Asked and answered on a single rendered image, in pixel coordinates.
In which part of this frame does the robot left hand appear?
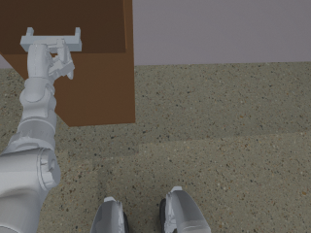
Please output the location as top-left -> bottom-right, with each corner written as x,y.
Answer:
27,36 -> 75,85

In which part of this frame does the handle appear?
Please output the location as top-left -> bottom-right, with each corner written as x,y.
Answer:
20,27 -> 82,52

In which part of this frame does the cabinet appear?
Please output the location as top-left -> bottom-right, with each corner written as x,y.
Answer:
0,0 -> 136,127

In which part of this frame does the drawer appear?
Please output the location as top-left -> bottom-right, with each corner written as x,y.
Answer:
0,0 -> 126,55

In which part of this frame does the robot left forearm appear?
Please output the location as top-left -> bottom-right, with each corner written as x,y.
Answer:
0,77 -> 57,155

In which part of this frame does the right robot shin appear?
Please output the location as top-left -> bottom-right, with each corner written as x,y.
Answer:
164,185 -> 182,233

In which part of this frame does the right robot thigh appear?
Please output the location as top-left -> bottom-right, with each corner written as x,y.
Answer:
165,190 -> 212,233

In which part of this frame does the robot left upper arm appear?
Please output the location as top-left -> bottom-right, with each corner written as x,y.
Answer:
0,147 -> 61,233

